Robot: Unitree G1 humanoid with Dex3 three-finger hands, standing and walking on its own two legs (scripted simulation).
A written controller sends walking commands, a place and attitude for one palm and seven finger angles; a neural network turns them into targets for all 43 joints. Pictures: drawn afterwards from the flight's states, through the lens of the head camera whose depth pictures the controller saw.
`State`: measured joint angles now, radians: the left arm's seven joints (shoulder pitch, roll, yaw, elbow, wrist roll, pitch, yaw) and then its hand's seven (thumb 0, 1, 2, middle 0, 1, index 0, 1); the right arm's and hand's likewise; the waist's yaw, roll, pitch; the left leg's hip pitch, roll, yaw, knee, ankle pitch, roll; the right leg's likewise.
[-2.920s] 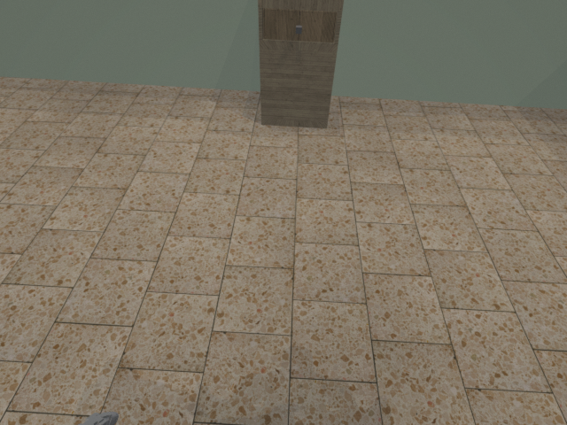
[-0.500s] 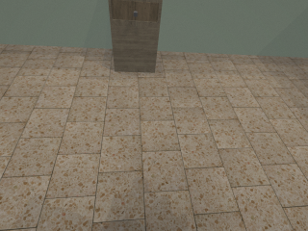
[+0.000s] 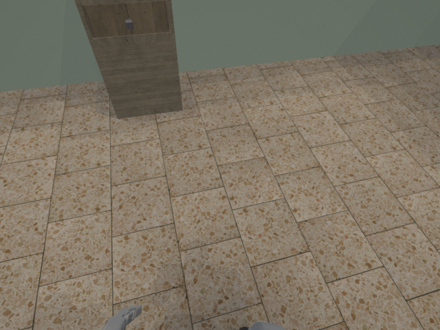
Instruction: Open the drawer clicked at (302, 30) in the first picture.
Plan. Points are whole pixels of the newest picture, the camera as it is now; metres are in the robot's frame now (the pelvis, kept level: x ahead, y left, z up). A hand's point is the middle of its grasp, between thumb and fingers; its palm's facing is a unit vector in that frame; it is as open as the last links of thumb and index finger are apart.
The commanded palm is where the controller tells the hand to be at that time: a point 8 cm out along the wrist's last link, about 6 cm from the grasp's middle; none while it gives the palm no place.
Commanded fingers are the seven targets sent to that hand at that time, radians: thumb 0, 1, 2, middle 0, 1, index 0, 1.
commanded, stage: walk to a spot facing it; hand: left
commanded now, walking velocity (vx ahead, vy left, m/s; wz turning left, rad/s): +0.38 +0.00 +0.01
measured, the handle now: (129, 23) +1.45 +0.41 -0.13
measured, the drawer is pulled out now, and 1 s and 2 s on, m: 0.00 0.00 0.00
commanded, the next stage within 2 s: turn to face it in 1.40 s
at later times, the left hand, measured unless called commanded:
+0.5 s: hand (105, 322) +0.17 +0.24 -0.18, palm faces +0.08 -0.99 -0.12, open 7.4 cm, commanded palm none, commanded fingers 0.00 0.90 0.90 -0.20 -0.30 -0.20 -0.30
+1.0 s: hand (154, 168) +0.56 +0.18 -0.15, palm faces -0.08 -0.98 -0.21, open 7.4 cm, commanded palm none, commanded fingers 0.00 0.90 0.90 -0.20 -0.30 -0.20 -0.30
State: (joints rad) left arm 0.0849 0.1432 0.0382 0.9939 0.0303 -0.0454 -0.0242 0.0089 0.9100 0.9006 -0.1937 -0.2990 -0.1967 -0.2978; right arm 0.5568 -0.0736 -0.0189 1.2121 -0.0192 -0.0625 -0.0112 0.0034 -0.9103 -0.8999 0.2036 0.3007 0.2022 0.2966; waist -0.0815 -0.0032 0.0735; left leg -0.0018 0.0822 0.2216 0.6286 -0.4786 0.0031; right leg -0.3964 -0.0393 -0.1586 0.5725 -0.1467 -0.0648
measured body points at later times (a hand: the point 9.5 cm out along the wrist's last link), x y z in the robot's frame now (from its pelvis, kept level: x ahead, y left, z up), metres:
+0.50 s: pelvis +0.22 +0.07 +0.01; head +0.23 +0.10 +0.46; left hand +0.17 +0.29 -0.17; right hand +0.32 -0.17 -0.12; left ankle +0.26 +0.16 -0.72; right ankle +0.12 -0.08 -0.64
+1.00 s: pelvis +0.43 +0.01 +0.00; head +0.46 -0.01 +0.45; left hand +0.56 +0.23 -0.14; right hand +0.30 -0.17 -0.16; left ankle +0.29 +0.15 -0.65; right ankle +0.51 -0.08 -0.72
